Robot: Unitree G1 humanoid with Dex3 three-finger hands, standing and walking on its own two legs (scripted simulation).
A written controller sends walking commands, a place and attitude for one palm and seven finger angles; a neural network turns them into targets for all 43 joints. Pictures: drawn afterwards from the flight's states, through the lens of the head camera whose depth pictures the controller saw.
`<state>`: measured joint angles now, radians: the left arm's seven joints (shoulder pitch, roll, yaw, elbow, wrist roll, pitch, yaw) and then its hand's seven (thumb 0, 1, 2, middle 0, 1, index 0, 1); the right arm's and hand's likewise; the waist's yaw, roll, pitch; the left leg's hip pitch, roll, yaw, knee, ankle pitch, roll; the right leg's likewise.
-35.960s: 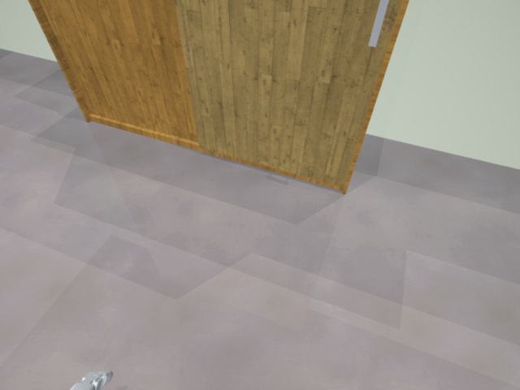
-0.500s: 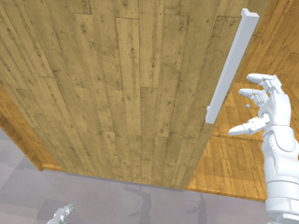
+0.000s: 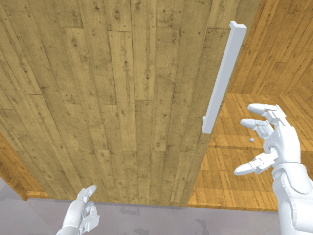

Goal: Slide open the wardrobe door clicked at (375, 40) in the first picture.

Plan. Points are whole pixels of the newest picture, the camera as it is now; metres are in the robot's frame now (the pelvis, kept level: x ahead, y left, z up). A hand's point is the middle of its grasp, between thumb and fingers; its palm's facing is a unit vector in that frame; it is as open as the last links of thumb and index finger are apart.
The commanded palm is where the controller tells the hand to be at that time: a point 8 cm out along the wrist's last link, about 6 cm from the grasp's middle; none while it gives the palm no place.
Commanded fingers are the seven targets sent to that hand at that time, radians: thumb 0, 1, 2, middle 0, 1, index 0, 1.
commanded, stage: slip the hand off the handle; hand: right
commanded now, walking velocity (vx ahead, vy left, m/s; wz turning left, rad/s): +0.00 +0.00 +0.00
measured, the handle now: (217, 85) +0.47 -0.18 +0.19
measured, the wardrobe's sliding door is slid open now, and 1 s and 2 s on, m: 0.65 0.65 0.65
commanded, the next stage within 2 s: draw the hand back to the body in 0.02 s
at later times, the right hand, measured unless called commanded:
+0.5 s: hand (267, 152) +0.24 -0.22 +0.18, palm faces +0.16 +0.99 +0.00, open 14.7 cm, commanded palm +0.21 -0.26 +0.17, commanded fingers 0.00 0.55 -0.20 0.25 1.15 0.25 1.15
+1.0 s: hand (287, 164) +0.22 -0.26 +0.17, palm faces +0.40 +0.87 -0.27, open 12.3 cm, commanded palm +0.17 -0.29 +0.18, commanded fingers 0.00 -0.32 -0.62 0.22 0.64 0.22 0.64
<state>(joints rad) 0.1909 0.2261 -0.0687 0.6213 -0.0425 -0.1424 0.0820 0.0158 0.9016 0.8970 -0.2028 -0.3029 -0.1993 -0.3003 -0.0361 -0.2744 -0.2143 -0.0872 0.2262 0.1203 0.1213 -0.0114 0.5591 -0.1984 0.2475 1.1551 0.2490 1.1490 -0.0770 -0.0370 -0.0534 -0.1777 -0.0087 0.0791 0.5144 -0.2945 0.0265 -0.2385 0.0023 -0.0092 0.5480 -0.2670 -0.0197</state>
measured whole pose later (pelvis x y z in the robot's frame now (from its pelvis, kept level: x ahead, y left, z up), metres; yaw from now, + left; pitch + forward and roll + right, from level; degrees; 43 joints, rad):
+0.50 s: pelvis -0.02 +0.01 +0.00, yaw +1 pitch -5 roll +1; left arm 0.22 0.26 -0.05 0.64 -0.06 -0.18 0.10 0.02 0.90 0.90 -0.20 -0.30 -0.20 -0.30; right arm 0.04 -0.31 -0.33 -0.12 0.32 0.22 0.17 -0.01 0.56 -0.20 0.25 1.15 0.25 1.15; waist -0.06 -0.05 -0.07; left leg -0.16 -0.03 0.07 0.49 -0.26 0.04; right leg -0.21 -0.01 -0.01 0.52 -0.23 -0.01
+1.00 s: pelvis +0.00 -0.01 +0.01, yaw +1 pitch -5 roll +1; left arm 0.21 0.22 -0.05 0.69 0.01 -0.16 0.08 0.02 0.90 0.90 -0.20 -0.30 -0.20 -0.30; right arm 0.29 -0.32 -0.26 -0.29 0.09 -0.06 -0.09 -0.01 0.03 -0.45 0.23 0.85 0.24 0.84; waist -0.08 -0.04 0.01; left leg -0.08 0.00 0.06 0.40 -0.23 0.01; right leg -0.13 0.02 -0.03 0.43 -0.21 -0.04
